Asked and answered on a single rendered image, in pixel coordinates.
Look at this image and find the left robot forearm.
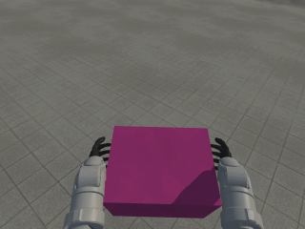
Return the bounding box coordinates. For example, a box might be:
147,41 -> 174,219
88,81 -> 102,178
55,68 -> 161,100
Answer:
63,156 -> 107,229

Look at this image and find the robot left hand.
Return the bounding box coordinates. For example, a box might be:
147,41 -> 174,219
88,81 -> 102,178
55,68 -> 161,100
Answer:
89,136 -> 111,169

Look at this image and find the right robot forearm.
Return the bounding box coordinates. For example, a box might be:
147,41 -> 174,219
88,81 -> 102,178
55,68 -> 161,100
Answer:
217,156 -> 264,229

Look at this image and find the robot right hand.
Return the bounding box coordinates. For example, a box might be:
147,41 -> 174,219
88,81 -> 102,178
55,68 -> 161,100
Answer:
211,137 -> 232,171

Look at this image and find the carton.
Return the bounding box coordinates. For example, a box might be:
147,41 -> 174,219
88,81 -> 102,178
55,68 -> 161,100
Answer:
103,126 -> 222,219

